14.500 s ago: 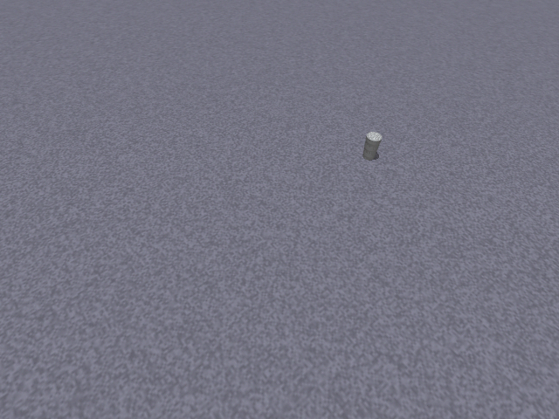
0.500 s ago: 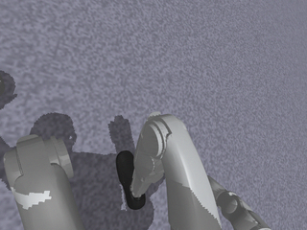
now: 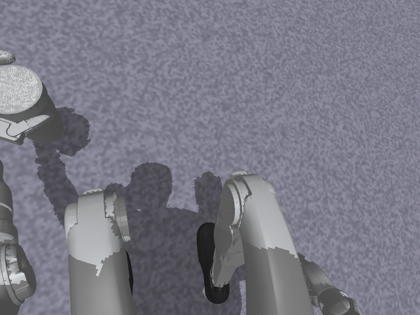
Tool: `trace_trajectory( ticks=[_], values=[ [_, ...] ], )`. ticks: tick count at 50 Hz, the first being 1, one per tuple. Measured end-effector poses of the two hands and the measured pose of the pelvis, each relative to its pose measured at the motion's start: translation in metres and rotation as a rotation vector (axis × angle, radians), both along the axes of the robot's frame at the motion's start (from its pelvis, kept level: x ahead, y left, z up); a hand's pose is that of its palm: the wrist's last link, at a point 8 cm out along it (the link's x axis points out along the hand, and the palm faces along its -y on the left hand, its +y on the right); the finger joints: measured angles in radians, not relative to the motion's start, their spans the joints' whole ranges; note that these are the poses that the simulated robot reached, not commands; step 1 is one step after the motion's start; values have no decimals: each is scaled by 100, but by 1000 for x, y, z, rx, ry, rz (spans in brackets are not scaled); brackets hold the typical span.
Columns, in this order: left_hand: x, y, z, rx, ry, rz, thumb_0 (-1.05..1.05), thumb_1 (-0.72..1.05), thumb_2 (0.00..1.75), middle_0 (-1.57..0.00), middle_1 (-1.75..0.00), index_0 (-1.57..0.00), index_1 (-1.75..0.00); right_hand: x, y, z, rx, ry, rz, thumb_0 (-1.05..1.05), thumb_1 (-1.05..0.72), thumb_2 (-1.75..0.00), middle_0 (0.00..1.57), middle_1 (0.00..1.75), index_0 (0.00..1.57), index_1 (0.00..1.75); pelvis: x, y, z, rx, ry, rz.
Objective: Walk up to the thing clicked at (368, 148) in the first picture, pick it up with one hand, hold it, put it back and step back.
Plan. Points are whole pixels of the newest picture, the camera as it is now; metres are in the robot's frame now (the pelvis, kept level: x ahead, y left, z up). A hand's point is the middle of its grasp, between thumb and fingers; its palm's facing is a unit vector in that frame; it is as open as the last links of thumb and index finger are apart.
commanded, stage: settle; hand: left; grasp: from the side
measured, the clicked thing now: (30, 111) +0.46 +0.27 -0.10
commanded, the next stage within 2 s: lift in 0.88 s
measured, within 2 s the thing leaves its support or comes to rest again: neither
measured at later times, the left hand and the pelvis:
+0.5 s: hand (12, 79) +0.47 +0.27 -0.01, palm faces +0.24 -0.97 -0.03, open 11.2 cm; pelvis +0.00 -0.01 +0.02, yaw +3 degrees
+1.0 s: hand (9, 73) +0.47 +0.27 +0.01, palm faces +0.26 -0.97 -0.03, open 11.2 cm; pelvis +0.00 -0.01 +0.03, yaw +4 degrees
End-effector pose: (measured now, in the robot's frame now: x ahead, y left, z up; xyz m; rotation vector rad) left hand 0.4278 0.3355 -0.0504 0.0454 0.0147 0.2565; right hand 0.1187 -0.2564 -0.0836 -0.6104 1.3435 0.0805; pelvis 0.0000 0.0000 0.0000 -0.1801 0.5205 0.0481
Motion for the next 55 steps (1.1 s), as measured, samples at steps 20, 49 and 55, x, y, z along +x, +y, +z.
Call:
trace_trajectory(
  ticks=[20, 49, 55],
  values=[
    [9, -16, 35, -18, 2, -16, -2, -58, 101, -78, -107, -71, -107, 11, -12, 5, 27, -39, -60, 0, -91, -90, 20, 30, 20, 30, 5, -7, 19, 47, 49, 15],
    [6, -21, 61, -14, 6, 2, -3, -60, 102, -78, -108, -71, -107, -11, -10, 14, 45, -30, -108, 0, -91, -90, 20, 30, 20, 30, 0, -7, 33, 67, 52, 26],
    [6, -24, 66, -14, 2, -4, -3, -60, 103, -78, -108, -71, -107, -11, -10, 16, 46, -39, -117, 0, -93, -90, 20, 30, 20, 30, 0, -7, 35, 69, 52, 27]
  ],
)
